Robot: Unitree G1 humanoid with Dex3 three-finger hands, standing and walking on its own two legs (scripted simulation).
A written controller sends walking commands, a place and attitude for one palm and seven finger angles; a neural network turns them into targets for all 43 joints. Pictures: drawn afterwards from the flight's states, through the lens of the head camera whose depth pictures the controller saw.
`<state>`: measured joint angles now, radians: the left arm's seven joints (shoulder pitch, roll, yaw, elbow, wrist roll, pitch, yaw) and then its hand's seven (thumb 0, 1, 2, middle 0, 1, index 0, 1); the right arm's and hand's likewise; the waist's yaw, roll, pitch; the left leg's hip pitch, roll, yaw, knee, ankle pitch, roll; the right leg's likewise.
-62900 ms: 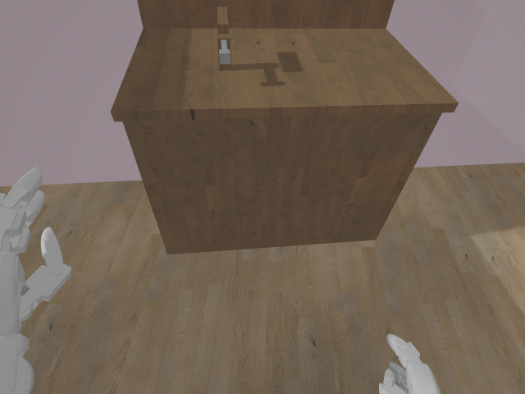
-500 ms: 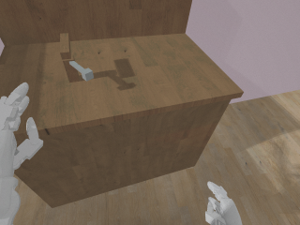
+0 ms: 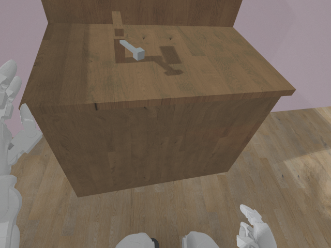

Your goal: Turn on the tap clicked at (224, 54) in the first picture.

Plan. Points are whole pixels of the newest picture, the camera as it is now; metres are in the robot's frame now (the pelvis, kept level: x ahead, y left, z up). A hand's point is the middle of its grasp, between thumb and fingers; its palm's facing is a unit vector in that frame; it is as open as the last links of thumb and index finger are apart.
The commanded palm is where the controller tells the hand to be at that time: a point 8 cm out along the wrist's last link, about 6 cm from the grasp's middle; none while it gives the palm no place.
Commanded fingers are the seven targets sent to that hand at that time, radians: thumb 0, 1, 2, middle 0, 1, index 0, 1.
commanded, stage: come to a stop and stand still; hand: left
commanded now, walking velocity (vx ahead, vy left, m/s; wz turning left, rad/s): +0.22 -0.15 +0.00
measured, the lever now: (138, 53) +0.63 +0.17 +0.14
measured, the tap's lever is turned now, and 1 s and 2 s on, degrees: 29 29 29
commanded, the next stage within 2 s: look again from close up in 1.42 s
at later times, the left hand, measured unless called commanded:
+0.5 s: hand out of the picture +0.14 +0.33 +0.21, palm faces +0.28 -0.90 -0.33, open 7.4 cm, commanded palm +0.10 +0.37 +0.20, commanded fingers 0.00 0.90 0.90 -0.20 -0.30 -0.20 -0.30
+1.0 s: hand (6, 137) +0.21 +0.30 +0.20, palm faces +0.31 -0.88 -0.36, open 7.4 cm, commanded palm +0.16 +0.34 +0.20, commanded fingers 0.00 0.90 0.90 -0.20 -0.30 -0.20 -0.30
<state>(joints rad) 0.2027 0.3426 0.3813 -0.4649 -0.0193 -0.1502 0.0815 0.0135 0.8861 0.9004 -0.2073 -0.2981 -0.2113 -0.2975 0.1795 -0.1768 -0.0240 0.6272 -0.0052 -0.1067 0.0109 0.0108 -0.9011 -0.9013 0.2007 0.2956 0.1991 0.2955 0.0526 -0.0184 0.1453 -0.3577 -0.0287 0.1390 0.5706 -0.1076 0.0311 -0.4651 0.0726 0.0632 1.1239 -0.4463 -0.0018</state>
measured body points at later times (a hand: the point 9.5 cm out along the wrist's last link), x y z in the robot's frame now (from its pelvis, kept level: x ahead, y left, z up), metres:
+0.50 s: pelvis -0.09 +0.11 +0.03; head -0.08 +0.16 +0.48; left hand +0.12 +0.38 +0.22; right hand +0.03 -0.11 -0.04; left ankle -0.04 +0.20 -0.72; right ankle -0.06 -0.03 -0.61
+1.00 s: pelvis -0.05 +0.09 +0.01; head -0.03 +0.09 +0.45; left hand +0.19 +0.34 +0.22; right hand +0.09 -0.17 -0.08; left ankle +0.01 +0.20 -0.72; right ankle -0.14 +0.02 -0.69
